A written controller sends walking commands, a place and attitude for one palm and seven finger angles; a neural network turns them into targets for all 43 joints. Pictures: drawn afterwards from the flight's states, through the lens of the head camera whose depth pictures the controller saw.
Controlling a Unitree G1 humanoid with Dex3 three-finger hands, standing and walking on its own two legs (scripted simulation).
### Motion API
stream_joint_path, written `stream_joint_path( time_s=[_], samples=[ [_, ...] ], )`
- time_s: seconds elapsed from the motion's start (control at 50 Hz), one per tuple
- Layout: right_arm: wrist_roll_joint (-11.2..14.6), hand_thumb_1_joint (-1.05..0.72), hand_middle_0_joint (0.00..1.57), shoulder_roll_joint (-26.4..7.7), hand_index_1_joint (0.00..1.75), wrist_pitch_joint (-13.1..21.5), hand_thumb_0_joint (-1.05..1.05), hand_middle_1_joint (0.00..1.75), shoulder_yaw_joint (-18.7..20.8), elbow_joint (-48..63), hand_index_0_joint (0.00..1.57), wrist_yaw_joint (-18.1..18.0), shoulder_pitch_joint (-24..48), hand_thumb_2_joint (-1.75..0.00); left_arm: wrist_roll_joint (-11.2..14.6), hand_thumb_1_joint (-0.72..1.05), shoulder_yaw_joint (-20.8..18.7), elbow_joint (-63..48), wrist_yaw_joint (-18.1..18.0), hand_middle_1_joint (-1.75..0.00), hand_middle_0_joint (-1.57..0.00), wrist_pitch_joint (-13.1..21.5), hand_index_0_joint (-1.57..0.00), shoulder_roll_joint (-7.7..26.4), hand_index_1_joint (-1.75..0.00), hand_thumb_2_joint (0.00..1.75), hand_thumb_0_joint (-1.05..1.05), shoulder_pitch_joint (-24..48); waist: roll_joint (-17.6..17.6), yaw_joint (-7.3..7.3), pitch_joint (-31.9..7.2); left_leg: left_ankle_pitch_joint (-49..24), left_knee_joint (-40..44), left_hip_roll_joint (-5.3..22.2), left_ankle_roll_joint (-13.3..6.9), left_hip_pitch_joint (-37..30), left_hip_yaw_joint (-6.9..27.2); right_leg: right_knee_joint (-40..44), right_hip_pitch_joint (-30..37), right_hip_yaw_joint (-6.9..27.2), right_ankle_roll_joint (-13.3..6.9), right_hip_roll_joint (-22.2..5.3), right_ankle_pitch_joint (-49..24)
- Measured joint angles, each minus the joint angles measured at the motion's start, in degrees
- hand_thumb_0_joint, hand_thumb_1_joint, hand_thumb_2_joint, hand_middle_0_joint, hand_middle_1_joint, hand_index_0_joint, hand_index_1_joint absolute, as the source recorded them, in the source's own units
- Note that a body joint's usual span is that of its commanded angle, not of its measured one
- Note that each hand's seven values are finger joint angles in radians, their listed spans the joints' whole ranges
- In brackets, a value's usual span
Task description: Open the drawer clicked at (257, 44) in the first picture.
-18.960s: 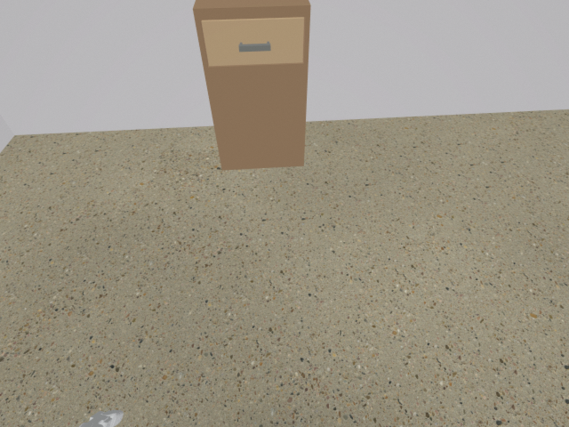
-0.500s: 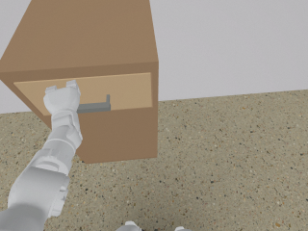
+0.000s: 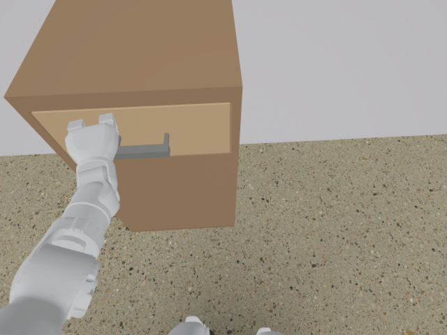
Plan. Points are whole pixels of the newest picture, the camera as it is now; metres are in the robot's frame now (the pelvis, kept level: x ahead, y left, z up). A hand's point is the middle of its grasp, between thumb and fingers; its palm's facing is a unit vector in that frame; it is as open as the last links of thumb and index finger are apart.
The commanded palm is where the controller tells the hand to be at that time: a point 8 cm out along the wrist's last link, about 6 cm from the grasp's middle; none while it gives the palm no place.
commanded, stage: move the hooked fingers above the handle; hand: left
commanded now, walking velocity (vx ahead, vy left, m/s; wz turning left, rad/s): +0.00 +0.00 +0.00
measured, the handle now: (141, 144) +0.53 +0.19 -0.05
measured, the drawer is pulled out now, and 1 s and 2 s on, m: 0.00 0.00 0.01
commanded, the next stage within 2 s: lower the fingers behind the handle in 0.40 s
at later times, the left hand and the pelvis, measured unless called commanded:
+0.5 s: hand (109, 160) +0.45 +0.23 +0.00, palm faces -0.11 +0.03 -0.99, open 13.8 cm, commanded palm +0.45 +0.19 +0.06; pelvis +0.00 -0.01 +0.01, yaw -1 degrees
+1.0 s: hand (137, 167) +0.46 +0.19 -0.04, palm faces +0.01 -0.01 -1.00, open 13.9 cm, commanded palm +0.45 +0.18 +0.03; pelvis +0.00 +0.00 -0.03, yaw -1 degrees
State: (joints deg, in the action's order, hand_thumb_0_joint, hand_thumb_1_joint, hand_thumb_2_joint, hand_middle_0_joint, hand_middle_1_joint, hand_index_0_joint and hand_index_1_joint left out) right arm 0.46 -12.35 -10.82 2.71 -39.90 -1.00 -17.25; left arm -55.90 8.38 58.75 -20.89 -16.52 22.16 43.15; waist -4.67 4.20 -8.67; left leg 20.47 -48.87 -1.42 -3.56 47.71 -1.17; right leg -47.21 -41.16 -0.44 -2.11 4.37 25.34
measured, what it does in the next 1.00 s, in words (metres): stands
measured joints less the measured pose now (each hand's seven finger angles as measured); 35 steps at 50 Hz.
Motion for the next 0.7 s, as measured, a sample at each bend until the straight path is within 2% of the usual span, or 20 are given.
stream_joint_path(
  time_s=[0.02,0.06,0.12,0.16,0.2,0.22,0.26,0.3,0.36,0.42,0.46,0.5,0.54,0.6,0.66,0.68,0.7],
  samples=[
    [0.2,-0.9,0.2,0.2,0.3,0.3,0.0,0.3,-0.2,-0.4,0.2,-0.3,-0.5,-0.9,1.6,-0.49,2.2,-0.5,2.8,-1.2,-0.32,0.3,-0.31,-0.3,-1.2,0.3,0.0,0.1,0.2,-0.08,0.1,-0.4,1.0,-0.3,0.0,-1.4,0.6,1.3,1.7,-0.5,0.0,-0.2,-0.3],
    [0.1,-0.9,0.21,0.4,0.3,1.4,0.0,0.3,-0.6,-1.0,0.2,-0.8,-1.3,-0.9,3.3,-0.49,6.6,-1.6,7.3,-1.2,-0.32,3.2,-0.31,-1.5,-1.2,0.3,0.0,0.5,0.8,0.09,0.2,-0.8,2.3,-0.9,0.1,-3.5,1.8,3.1,4.3,-1.6,-0.1,-0.6,-0.6],
    [-0.5,-0.9,0.21,0.1,0.3,3.1,0.0,0.3,-0.8,-1.1,0.2,-1.3,-1.1,-0.9,2.2,-0.49,9.5,-3.9,10.5,-1.2,-0.32,11.3,-0.32,-4.1,-1.2,0.3,-0.01,1.0,1.7,1.08,-0.1,-0.7,2.1,-1.4,0.2,-4.0,2.6,3.2,5.3,-2.5,-0.3,-1.0,-0.2],
    [-1.0,-0.9,0.21,-0.4,0.3,3.8,0.0,0.3,-0.5,-0.5,0.2,-1.5,-0.2,-0.9,-0.2,-0.49,8.3,-5.5,9.7,-1.2,-0.32,17.4,-0.32,-5.6,-1.2,0.3,-0.01,1.2,2.0,1.98,-0.4,-0.1,0.6,-1.2,0.2,-2.6,2.3,1.6,3.7,-2.3,-0.3,-0.8,0.3],
    [-1.3,-0.9,0.21,-1.0,0.3,4.0,0.0,0.3,-0.4,0.7,0.2,-1.5,0.7,-0.9,-3.4,-0.49,4.9,-6.2,6.1,-1.2,-0.32,21.7,-0.32,-6.7,-1.2,0.3,0.0,1.8,1.9,2.85,-1.0,0.7,-1.4,-0.7,0.1,0.0,1.4,-0.8,0.7,-1.5,-0.3,-0.5,1.0],
    [-1.5,-0.9,0.21,-1.3,0.3,3.9,0.0,0.3,-0.4,1.4,0.2,-1.5,1.2,-0.9,-4.7,-0.49,2.7,-6.2,3.5,-1.2,-0.32,22.5,-0.32,-7.0,-1.2,0.3,0.0,2.1,1.8,3.27,-1.3,1.1,-2.4,-0.5,0.1,1.4,0.8,-2.1,-1.0,-1.0,-0.3,-0.4,1.4],
    [-1.8,-0.9,0.21,-1.6,0.3,3.0,0.0,0.3,-0.5,2.8,0.2,-1.7,2.0,-0.9,-5.9,-0.49,-0.2,-6.4,-1.7,-1.22,-0.35,21.6,-0.32,-6.9,-1.2,0.3,0.0,2.4,1.5,3.64,-1.2,1.7,-4.0,0.0,0.0,3.5,-0.3,-4.4,-3.8,0.0,-0.2,0.0,1.9],
    [-1.9,-0.9,0.2,-1.8,0.3,1.6,0.0,0.3,-0.8,3.6,0.2,-1.8,2.4,-0.9,-6.9,-0.49,-0.2,-7.1,-6.6,-1.27,-0.4,19.4,-0.32,-7.1,-1.2,0.3,0.0,1.7,1.3,3.12,-0.9,1.9,-4.5,0.4,-0.2,4.5,-1.4,-5.6,-5.3,1.0,0.0,0.2,2.0],
    [-1.3,-0.9,0.2,-1.4,0.3,-0.4,0.0,0.3,-1.8,3.4,0.2,-2.1,3.2,-0.9,-8.0,-0.49,0.0,-5.1,-10.4,-1.28,-0.41,11.3,-0.31,-6.6,-1.2,0.3,0.0,0.8,1.0,2.31,-0.2,1.3,-3.4,0.7,-0.1,4.1,-2.6,-5.4,-5.8,2.3,0.0,0.4,1.4],
    [0.1,-0.9,0.2,-0.5,0.3,-1.4,0.0,0.3,-2.9,2.3,0.2,-2.7,3.8,-0.9,-6.2,-0.49,-1.0,-1.5,-10.0,-1.27,-0.39,4.0,-0.31,-4.0,-1.2,0.3,0.0,-0.3,0.7,1.62,0.8,0.2,-0.7,0.8,0.1,1.9,-3.1,-3.2,-4.0,2.9,0.0,0.5,0.3],
    [1.1,-0.9,0.2,0.2,0.3,-1.3,0.0,0.3,-3.4,1.5,0.2,-3.3,3.7,-0.9,-3.2,-0.49,-2.7,0.8,-7.0,-1.25,-0.37,1.0,-0.31,-1.6,-1.2,0.3,0.0,-0.7,0.7,1.39,1.4,-0.6,1.4,0.8,0.3,-0.1,-2.7,-1.0,-1.8,2.7,-0.1,0.5,-0.5],
    [1.7,-0.9,0.2,0.8,0.3,-0.8,0.0,0.3,-3.6,1.1,0.2,-3.8,2.8,-0.9,-0.2,-0.49,-3.8,2.9,-2.2,-1.24,-0.36,-0.1,-0.32,1.3,-1.2,0.3,0.0,-0.1,1.1,1.44,1.7,-1.3,3.3,0.6,0.6,-2.2,-1.6,1.4,0.7,1.8,-0.4,0.4,-1.2],
    [1.7,-0.9,0.21,1.1,0.3,0.7,0.0,0.3,-3.3,0.7,0.2,-4.0,1.2,-0.9,1.9,-0.49,-1.6,3.5,3.3,-1.23,-0.35,0.9,-0.32,3.8,-1.2,0.3,0.0,0.8,1.7,1.36,1.7,-1.8,4.4,0.3,0.9,-3.6,-0.1,3.5,2.9,0.4,-0.7,0.2,-1.6],
    [1.3,-0.9,0.21,0.2,0.3,3.1,0.0,0.3,-2.1,-0.5,0.2,-3.5,-1.2,-0.9,2.0,-0.49,4.6,2.5,8.9,-1.22,-0.33,5.6,-0.32,4.5,-1.2,0.3,0.0,1.9,2.4,0.78,0.7,-1.5,4.1,-0.4,1.1,-3.8,2.2,4.7,4.6,-1.9,-1.1,-0.1,-1.2],
    [0.1,-0.9,0.21,-1.7,0.3,3.9,0.0,0.3,-0.8,-1.6,0.2,-2.6,-1.6,-0.9,1.2,-0.49,7.3,0.4,12.0,-1.21,-0.32,12.4,-0.31,2.3,-1.2,0.3,-0.01,1.6,2.5,0.92,0.1,-0.2,1.7,-0.8,1.1,-2.5,3.4,3.3,4.1,-3.2,-1.1,-0.3,0.1],
    [-0.3,-0.9,0.21,-2.3,0.3,4.0,0.0,0.3,-0.3,-1.7,0.2,-2.3,-1.3,-0.9,0.9,-0.49,6.8,-0.9,12.7,-1.21,-0.32,15.1,-0.31,1.5,-1.2,0.3,-0.01,0.9,2.5,1.13,-0.1,0.3,0.7,-0.8,1.0,-1.8,3.3,2.5,3.4,-3.2,-1.0,-0.3,0.5],
    [-0.7,-0.9,0.21,-2.8,0.3,3.9,0.0,0.3,0.3,-1.5,0.2,-2.2,-1.1,-0.9,-0.6,-0.49,6.1,-2.7,12.2,-1.23,-0.33,16.5,-0.31,0.8,-1.2,0.3,-0.01,0.0,2.5,1.19,-0.3,0.8,-0.3,-0.8,0.8,-0.9,3.1,1.4,2.5,-3.0,-0.9,-0.3,1.0]
  ],
)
